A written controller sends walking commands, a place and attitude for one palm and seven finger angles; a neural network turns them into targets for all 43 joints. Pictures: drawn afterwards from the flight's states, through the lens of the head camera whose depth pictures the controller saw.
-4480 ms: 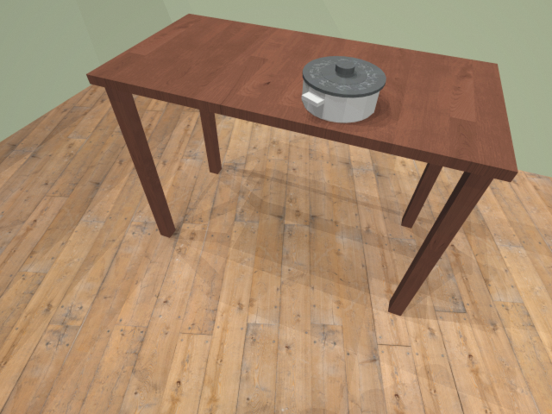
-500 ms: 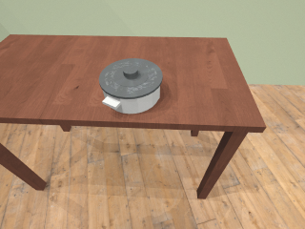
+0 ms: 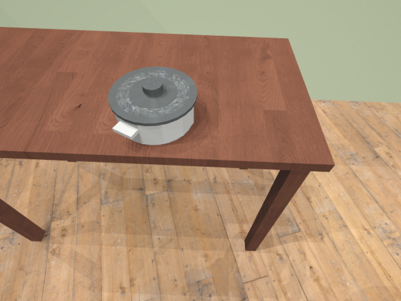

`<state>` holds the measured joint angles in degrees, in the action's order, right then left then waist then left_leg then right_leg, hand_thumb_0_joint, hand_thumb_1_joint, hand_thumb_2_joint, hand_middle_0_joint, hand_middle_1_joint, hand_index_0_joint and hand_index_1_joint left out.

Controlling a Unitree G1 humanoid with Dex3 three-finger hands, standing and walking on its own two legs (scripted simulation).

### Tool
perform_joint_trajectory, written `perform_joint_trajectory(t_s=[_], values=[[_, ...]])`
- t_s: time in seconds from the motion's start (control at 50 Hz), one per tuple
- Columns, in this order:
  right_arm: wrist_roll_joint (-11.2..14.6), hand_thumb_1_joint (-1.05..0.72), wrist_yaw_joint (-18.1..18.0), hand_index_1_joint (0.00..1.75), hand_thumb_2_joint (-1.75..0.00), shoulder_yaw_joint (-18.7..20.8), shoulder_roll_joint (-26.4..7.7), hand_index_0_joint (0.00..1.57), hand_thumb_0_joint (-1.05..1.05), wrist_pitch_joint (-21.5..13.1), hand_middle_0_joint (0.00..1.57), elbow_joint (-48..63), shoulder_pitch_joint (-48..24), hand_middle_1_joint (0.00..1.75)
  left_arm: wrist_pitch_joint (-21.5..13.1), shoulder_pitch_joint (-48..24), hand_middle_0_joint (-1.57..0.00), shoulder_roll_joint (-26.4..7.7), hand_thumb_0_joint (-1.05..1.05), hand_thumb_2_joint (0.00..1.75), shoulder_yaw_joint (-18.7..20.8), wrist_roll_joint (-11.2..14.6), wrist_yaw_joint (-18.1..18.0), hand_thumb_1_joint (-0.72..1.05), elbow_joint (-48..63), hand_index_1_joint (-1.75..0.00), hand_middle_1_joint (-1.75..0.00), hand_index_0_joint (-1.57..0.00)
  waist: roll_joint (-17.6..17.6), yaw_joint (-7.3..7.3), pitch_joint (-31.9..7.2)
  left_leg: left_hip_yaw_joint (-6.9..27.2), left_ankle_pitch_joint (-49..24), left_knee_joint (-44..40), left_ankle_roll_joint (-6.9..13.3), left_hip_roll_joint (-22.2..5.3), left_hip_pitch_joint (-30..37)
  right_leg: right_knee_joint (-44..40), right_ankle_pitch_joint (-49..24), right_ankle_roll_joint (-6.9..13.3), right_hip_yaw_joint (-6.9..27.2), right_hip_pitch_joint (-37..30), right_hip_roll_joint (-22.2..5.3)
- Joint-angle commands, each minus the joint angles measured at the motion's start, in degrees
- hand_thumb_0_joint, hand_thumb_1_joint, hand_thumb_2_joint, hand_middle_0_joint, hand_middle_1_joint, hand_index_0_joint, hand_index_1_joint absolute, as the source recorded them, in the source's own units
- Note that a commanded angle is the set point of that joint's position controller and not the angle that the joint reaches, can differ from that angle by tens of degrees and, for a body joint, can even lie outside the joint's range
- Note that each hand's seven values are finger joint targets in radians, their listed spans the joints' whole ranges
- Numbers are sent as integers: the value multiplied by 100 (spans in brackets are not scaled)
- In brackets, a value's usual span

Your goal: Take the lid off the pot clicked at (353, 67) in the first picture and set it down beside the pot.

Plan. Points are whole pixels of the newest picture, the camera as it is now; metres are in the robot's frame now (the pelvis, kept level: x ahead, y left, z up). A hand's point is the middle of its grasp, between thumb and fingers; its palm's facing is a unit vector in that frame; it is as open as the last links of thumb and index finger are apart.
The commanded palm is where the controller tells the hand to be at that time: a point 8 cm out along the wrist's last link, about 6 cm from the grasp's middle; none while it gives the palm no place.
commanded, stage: come to a stop and stand still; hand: left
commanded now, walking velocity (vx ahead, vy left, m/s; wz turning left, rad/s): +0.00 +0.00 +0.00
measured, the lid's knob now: (152, 86) +0.54 +0.15 +0.12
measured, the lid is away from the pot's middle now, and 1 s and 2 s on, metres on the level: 0.00 0.00 0.00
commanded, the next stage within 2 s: look again from close up in 0.44 s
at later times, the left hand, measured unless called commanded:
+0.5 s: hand out of the picture +0.02 +0.16 -0.17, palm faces +0.02 -0.98 -0.21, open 7.3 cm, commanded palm none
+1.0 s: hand out of the picture +0.00 +0.16 -0.17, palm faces +0.04 -0.98 -0.20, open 7.3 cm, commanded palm none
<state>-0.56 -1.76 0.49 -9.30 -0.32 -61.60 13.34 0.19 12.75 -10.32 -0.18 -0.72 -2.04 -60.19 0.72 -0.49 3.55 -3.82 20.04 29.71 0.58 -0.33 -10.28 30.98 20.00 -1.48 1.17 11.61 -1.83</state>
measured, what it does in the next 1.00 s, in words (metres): stands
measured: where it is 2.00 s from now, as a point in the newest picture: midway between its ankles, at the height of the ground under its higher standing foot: outside the picture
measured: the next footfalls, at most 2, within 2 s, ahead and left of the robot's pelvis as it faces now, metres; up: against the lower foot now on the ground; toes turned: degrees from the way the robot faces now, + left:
none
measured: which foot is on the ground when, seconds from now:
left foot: down 0.00-1.00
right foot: down 0.00-1.00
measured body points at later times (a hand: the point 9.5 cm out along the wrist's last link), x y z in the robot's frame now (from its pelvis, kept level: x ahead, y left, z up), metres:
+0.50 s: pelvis +0.00 -0.02 +0.00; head +0.03 -0.01 +0.45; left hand +0.02 +0.22 -0.15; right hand +0.03 -0.25 -0.15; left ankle -0.05 +0.11 -0.73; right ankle -0.04 -0.14 -0.73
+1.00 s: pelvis -0.02 -0.02 +0.01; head +0.01 -0.02 +0.45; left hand +0.00 +0.21 -0.15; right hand +0.00 -0.25 -0.15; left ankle -0.05 +0.11 -0.73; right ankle -0.04 -0.14 -0.73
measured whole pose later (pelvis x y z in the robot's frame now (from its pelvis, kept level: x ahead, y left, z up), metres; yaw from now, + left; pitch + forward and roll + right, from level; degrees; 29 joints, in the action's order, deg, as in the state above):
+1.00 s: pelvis -0.02 -0.02 +0.01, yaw +1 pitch +0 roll +0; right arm -0.5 -2.0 0.5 -8.5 -0.4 -64.1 13.7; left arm -0.5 14.2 -10.2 0.2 -0.6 -1.7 -60.9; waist 1.0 0.0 2.9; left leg -1.9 16.4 26.0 -1.1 -1.6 -9.4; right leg 27.3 17.0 0.2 -0.8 10.1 -0.6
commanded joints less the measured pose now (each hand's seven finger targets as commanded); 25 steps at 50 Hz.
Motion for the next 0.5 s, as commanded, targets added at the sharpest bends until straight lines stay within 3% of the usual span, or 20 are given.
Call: perform_joint_trajectory(t_s=[0.0, 0.48], values=[[-8, -90, -56, 30, -90, 116, -569, 20, 0, -105, 20, 177, 245, 30, -84, 358, -20, -710, 0, 90, 152, 21, -58, 90, 199, -30, -30, -20, -11, 74, -376, 441, -2034, -364, 90, -507, 228, -384, -2242, 342, 290, -23, -430], [1, -90, -56, 30, -90, 97, -522, 20, 0, -102, 20, 43, 201, 30, -137, 408, -20, -668, 0, 90, 155, 16, -40, 90, 185, -30, -30, -20, -22, 63, -376, 467, -2085, -509, -6, -541, 221, -587, -2358, 345, 288, -117, -447]])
